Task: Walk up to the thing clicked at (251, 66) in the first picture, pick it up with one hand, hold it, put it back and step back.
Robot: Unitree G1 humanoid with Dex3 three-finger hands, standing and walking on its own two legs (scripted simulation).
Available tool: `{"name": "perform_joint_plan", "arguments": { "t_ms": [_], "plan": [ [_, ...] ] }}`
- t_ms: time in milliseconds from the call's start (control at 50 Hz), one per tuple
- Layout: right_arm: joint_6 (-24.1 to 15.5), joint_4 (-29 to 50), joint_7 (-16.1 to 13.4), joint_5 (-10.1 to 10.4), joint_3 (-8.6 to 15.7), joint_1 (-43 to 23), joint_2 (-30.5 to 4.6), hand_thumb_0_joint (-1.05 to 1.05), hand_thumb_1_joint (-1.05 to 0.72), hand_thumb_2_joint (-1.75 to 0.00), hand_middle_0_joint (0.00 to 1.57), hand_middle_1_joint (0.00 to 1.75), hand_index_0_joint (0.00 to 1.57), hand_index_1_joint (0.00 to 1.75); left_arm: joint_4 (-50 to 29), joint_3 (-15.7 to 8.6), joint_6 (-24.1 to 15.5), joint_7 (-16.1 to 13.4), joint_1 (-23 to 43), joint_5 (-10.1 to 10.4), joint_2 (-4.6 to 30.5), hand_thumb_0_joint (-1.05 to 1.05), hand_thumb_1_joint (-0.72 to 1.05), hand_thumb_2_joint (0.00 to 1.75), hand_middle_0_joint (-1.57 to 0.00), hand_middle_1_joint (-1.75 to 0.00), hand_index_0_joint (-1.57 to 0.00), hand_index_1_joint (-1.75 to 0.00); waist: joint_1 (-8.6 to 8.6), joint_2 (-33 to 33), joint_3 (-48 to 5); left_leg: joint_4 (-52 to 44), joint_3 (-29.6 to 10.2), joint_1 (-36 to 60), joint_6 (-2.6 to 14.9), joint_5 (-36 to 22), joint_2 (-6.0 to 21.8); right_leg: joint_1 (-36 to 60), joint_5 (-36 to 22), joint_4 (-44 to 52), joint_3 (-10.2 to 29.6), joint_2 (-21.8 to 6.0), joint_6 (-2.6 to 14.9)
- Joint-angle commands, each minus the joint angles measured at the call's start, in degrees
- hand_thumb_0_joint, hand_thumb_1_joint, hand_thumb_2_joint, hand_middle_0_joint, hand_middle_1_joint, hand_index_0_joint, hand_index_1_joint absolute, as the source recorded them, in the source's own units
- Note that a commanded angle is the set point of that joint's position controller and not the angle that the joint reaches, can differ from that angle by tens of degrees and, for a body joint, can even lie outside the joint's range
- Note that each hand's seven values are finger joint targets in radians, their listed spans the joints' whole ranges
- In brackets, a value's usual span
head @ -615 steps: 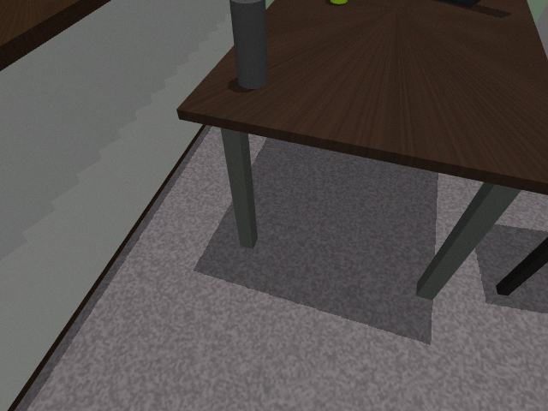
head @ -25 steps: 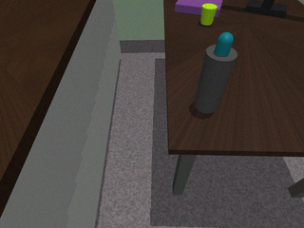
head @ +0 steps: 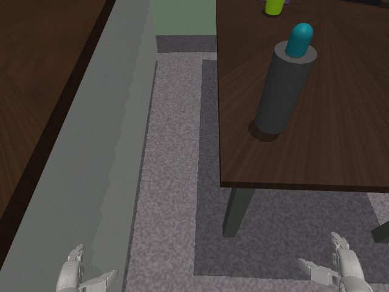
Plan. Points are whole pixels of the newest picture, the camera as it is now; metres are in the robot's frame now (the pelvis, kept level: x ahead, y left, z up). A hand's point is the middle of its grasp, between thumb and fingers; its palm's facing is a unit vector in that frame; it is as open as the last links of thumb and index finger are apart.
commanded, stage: rise first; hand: right
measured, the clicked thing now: (284, 82) +0.54 -0.20 +0.11
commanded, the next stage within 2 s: go down in 1.58 s
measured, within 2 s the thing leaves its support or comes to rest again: neither
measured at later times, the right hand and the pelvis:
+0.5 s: hand (343, 241) +0.20 -0.25 +0.01, palm faces +0.29 +0.89 -0.36, open 17.4 cm; pelvis +0.02 +0.00 +0.00, yaw +0 degrees
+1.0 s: hand (369, 236) +0.19 -0.25 +0.10, palm faces +0.33 +0.85 -0.41, open 17.4 cm; pelvis +0.01 +0.01 +0.00, yaw -1 degrees
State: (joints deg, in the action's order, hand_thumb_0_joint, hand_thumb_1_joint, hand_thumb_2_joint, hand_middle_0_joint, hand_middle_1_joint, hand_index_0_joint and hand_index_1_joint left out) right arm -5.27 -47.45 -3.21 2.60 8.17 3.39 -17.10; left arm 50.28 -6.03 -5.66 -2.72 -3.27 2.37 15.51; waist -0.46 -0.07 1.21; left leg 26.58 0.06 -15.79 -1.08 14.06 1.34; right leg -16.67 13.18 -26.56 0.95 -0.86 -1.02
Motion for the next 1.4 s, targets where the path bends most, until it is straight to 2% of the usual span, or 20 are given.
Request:
{"name": "perform_joint_plan", "arguments": {
  "t_ms": [0,120,180,320,480,500,540,580,640,840,880,1000,1080,1180,1220,1260,1280,1300,1340,1380],
  "plan": [
    [-0.3,12.2,-1.0,0.0,4.8,7.9,-11.0,0.00,0.15,-0.12,0.05,0.05,0.05,0.05,-9.1,-2.7,-0.2,-0.8,-6.0,-0.3,7.9,0.00,-0.16,0.06,-0.05,-0.06,-0.08,-0.03,-1.04,2.2,-12.6,-2.8,2.7,7.1,1.06,-18.4,-1.8,6.3,-17.9,2.8,-2.8,1.0,0.95],
    [-1.5,28.2,-1.8,0.1,3.7,3.6,-10.0,0.00,0.45,-0.07,0.05,0.06,0.05,0.06,-20.6,-0.1,-1.1,-1.8,0.2,-0.2,5.5,0.00,-0.46,0.05,-0.06,-0.06,-0.06,-0.06,-0.89,1.3,-8.9,-5.2,2.4,6.1,1.08,-9.9,-1.4,6.1,-9.4,4.8,-2.8,0.8,1.36],
    [-2.4,35.7,-2.5,-0.1,6.6,6.5,-13.3,0.00,0.53,-0.05,0.04,0.06,0.05,0.06,-23.3,-2.1,-1.4,-2.7,-2.5,-0.5,8.1,0.00,-0.53,0.04,-0.06,-0.06,-0.06,-0.06,-1.46,2.0,-10.4,-5.0,2.4,8.0,1.00,-11.6,-1.1,8.4,-11.4,4.6,-2.8,1.1,1.36],
    [-2.5,44.7,-1.5,0.2,7.4,16.3,-9.9,0.00,0.56,-0.04,0.05,0.06,0.05,0.06,-22.0,-2.0,-0.9,-2.2,-10.8,-0.8,5.1,0.00,-0.52,0.02,-0.05,-0.05,-0.06,-0.04,-1.03,0.8,-6.1,-4.5,3.1,8.0,0.36,-17.7,-1.2,9.6,-17.2,3.8,-3.0,1.1,1.69],
    [-4.1,56.9,-0.2,0.3,9.9,17.0,-10.2,0.00,0.56,-0.03,0.05,0.05,0.05,0.05,-24.3,-4.2,-1.0,-1.3,-6.2,-1.1,6.5,0.00,-0.54,0.04,-0.05,-0.05,-0.05,-0.05,-1.56,1.0,-5.7,-4.5,3.5,8.5,0.63,-15.3,-1.4,10.6,-16.3,4.8,-2.7,0.6,1.25],
    [-4.6,58.6,0.0,0.3,10.1,16.9,-10.1,0.00,0.56,-0.03,0.05,0.05,0.05,0.05,-22.5,-2.2,-0.9,-0.9,-7.4,-1.0,4.1,0.00,-0.53,0.04,-0.05,-0.05,-0.05,-0.05,-1.94,2.4,-4.7,-4.6,3.5,8.3,0.74,-14.8,-1.3,10.5,-15.8,4.9,-2.7,0.8,1.17],
    [-5.1,59.4,-0.2,0.3,11.9,16.7,-11.6,0.00,0.54,-0.04,0.05,0.05,0.05,0.05,-24.8,-4.9,-1.3,-1.3,-5.2,-1.1,6.9,0.00,-0.55,0.04,-0.06,-0.05,-0.05,-0.06,-1.51,0.7,-4.7,-4.9,3.5,8.4,0.59,-13.4,-1.2,10.2,-14.4,5.0,-2.7,0.8,1.30],
    [-5.7,61.2,0.2,0.3,10.5,18.3,-9.6,0.00,0.54,-0.03,0.05,0.05,0.05,0.05,-23.4,-2.1,-1.4,-0.8,-6.4,-1.3,3.6,0.00,-0.55,0.04,-0.06,-0.05,-0.05,-0.06,-2.06,1.6,-3.6,-5.2,3.4,8.3,0.64,-11.7,-1.1,9.5,-12.4,5.2,-2.9,1.1,1.41],
    [-6.5,62.1,0.2,0.3,12.6,20.3,-11.0,0.00,0.55,-0.03,0.05,0.05,0.05,0.05,-24.1,-4.9,-1.6,-1.1,-7.3,-1.4,6.0,0.00,-0.55,0.04,-0.06,-0.05,-0.05,-0.06,-2.21,0.5,-4.0,-5.3,3.5,8.8,0.52,-12.0,-0.9,9.5,-12.7,5.1,-2.8,1.3,1.49],
    [-9.2,68.2,0.7,0.4,14.3,20.3,-11.5,0.00,0.53,-0.03,0.05,0.05,0.05,0.05,-25.9,-5.7,-2.6,-0.6,-6.2,-1.4,5.6,0.00,-0.56,0.06,-0.06,-0.06,-0.05,-0.07,-1.77,0.0,-4.3,-5.9,3.3,9.1,0.40,-11.4,-0.6,9.9,-11.8,5.2,-2.8,1.4,1.75],
    [-9.7,68.5,1.1,0.5,14.2,21.3,-10.9,0.00,0.53,-0.03,0.05,0.05,0.05,0.05,-23.8,-2.9,-2.4,-0.2,-7.9,-1.4,2.7,0.00,-0.56,0.05,-0.06,-0.06,-0.05,-0.07,-2.46,1.2,-2.5,-5.9,3.2,8.3,0.45,-11.3,-0.5,9.5,-11.6,5.2,-3.1,1.6,1.72],
    [-10.9,70.8,1.3,0.6,15.7,21.4,-11.7,0.00,0.52,-0.04,0.05,0.05,0.05,0.05,-23.8,-6.6,-2.9,-0.2,-6.2,-1.3,5.7,0.00,-0.57,0.06,-0.06,-0.06,-0.05,-0.08,-2.48,1.8,-2.1,-6.1,3.5,7.9,0.62,-8.7,-0.6,9.4,-9.5,5.8,-2.8,1.6,1.57],
    [-12.2,72.4,1.7,0.7,14.4,20.9,-10.1,0.00,0.51,-0.04,0.05,0.05,0.05,0.05,-22.8,-4.1,-3.2,0.3,-7.4,-1.2,2.6,0.00,-0.56,0.06,-0.06,-0.06,-0.05,-0.07,-2.70,2.0,-1.9,-6.1,3.6,7.8,0.76,-8.5,-0.7,9.3,-9.4,5.8,-2.8,1.7,1.59],
    [-13.0,72.4,1.7,0.7,16.0,21.1,-11.5,0.00,0.51,-0.04,0.05,0.05,0.05,0.05,-23.0,-5.7,-3.5,0.3,-6.7,-1.2,4.3,0.00,-0.56,0.07,-0.06,-0.06,-0.05,-0.07,-2.71,1.7,-1.6,-6.0,3.8,7.7,0.95,-7.1,-1.0,9.1,-8.5,6.2,-2.5,1.3,1.56],
    [-13.4,75.1,1.9,0.7,13.6,19.0,-9.2,0.00,0.52,-0.04,0.05,0.05,0.05,0.05,-24.4,-4.7,-3.8,0.5,-5.1,-1.2,3.4,0.00,-0.57,0.07,-0.06,-0.06,-0.05,-0.07,-2.28,2.3,-2.3,-6.0,3.9,7.5,1.02,-6.6,-1.1,9.4,-8.0,6.5,-2.4,1.3,1.40],
    [-13.7,73.3,1.7,0.6,16.4,19.7,-11.8,0.00,0.53,-0.04,0.05,0.05,0.05,0.05,-23.4,-5.4,-3.8,0.3,-6.6,-1.1,3.7,0.00,-0.56,0.07,-0.06,-0.06,-0.05,-0.07,-2.63,1.4,-1.4,-6.5,3.8,7.3,0.97,-5.0,-1.0,8.9,-6.5,6.6,-2.5,1.4,1.64],
    [-14.0,74.7,1.9,0.7,14.7,19.5,-10.0,0.00,0.53,-0.04,0.05,0.05,0.05,0.05,-22.2,-4.5,-3.7,0.5,-6.8,-1.2,2.6,0.00,-0.56,0.07,-0.06,-0.06,-0.05,-0.07,-2.54,2.8,-1.9,-6.5,3.6,7.1,1.00,-5.4,-0.8,9.1,-6.8,6.5,-2.6,1.6,1.53],
    [-13.9,72.7,1.6,0.7,17.2,19.6,-12.3,0.00,0.52,-0.05,0.05,0.05,0.05,0.05,-23.9,-7.4,-3.9,0.1,-5.9,-1.3,5.8,0.00,-0.56,0.07,-0.06,-0.06,-0.05,-0.07,-2.01,0.7,-2.7,-6.4,3.9,7.5,0.94,-5.8,-1.0,9.7,-7.4,6.4,-2.3,1.3,1.61],
    [-14.3,73.7,2.1,0.8,14.7,19.1,-9.6,0.00,0.52,-0.05,0.05,0.05,0.05,0.05,-22.3,-4.3,-4.1,0.5,-6.2,-1.2,2.5,0.00,-0.55,0.06,-0.06,-0.06,-0.06,-0.07,-2.37,1.6,-1.6,-6.6,3.6,7.3,0.82,-6.1,-0.7,9.4,-7.4,6.1,-2.7,1.7,1.65],
    [-14.6,74.1,1.8,0.6,16.7,19.7,-11.6,0.00,0.53,-0.05,0.05,0.05,0.05,0.05,-24.8,-4.7,-4.1,0.4,-6.2,-1.3,3.2,0.00,-0.56,0.07,-0.06,-0.06,-0.05,-0.07,-2.50,0.9,-3.1,-6.4,3.5,8.3,0.77,-7.2,-0.7,9.9,-8.5,5.9,-2.7,1.7,1.67]
  ]
}}
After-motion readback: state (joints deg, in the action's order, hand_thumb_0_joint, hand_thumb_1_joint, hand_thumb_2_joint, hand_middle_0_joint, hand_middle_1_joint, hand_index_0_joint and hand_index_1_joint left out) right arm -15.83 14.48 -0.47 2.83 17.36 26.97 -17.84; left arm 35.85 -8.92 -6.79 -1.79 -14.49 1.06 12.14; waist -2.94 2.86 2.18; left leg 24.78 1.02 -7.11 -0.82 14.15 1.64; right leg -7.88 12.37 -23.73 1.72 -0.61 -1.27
